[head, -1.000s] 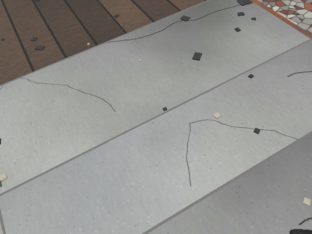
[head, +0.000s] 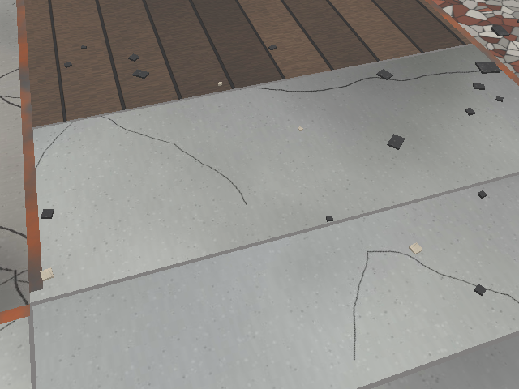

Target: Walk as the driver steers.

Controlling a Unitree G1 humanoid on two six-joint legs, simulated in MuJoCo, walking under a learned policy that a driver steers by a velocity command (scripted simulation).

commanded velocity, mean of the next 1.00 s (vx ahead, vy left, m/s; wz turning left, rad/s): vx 0.54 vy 0.00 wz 0.20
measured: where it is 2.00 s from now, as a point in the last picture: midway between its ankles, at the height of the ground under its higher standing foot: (352, 282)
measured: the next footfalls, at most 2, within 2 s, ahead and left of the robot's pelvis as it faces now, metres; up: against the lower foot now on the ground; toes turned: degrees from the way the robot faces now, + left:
right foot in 0.32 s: +0.25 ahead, -0.24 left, +0.00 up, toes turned -19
left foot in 0.76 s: +0.64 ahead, -0.18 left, +0.00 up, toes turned +2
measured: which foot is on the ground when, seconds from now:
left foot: down 0.00-0.32, up 0.34-0.74, down 0.76-1.00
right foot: up 0.00-0.30, down 0.32-0.76, up 0.78-1.00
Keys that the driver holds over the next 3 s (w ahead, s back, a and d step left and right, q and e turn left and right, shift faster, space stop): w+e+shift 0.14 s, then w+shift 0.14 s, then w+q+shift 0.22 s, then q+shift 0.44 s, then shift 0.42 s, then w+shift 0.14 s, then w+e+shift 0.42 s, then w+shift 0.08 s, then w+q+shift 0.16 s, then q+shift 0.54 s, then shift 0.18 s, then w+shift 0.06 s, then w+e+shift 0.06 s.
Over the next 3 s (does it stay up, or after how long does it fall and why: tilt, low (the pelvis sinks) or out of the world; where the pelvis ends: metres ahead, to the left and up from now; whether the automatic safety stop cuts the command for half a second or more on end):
stays up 1.48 -0.27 -0.01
